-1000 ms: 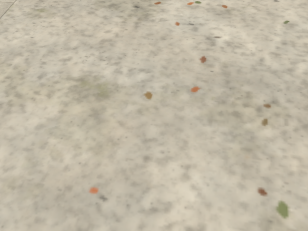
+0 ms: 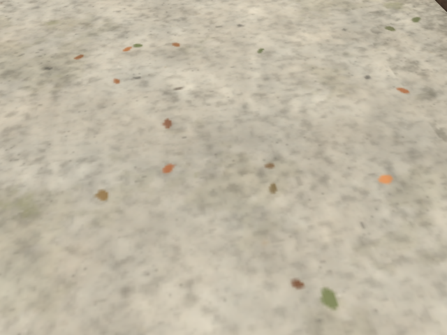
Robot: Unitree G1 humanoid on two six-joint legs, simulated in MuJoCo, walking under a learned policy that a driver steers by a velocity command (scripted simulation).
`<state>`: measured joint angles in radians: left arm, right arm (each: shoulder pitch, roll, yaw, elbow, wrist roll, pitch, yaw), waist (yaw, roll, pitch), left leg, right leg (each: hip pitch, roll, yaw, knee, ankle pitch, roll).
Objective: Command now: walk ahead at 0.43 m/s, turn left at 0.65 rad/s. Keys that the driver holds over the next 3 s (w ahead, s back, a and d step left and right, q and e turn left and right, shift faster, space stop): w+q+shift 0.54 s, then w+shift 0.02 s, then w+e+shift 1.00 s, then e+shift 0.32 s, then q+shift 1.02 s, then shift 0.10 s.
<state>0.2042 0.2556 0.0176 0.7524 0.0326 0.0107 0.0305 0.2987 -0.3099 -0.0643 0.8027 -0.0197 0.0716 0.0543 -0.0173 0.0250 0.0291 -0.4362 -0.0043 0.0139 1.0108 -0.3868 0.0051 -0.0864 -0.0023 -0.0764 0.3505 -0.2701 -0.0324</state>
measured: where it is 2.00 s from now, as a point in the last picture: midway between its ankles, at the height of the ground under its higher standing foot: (89, 113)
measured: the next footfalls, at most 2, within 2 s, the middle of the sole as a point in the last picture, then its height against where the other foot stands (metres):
left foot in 0.32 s outside the picture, level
right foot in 0.82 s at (112, 279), level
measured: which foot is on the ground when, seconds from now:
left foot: up 0.00-0.30, down 0.32-0.82, up 0.84-1.00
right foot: down 0.00-0.32, up 0.34-0.80, down 0.82-1.00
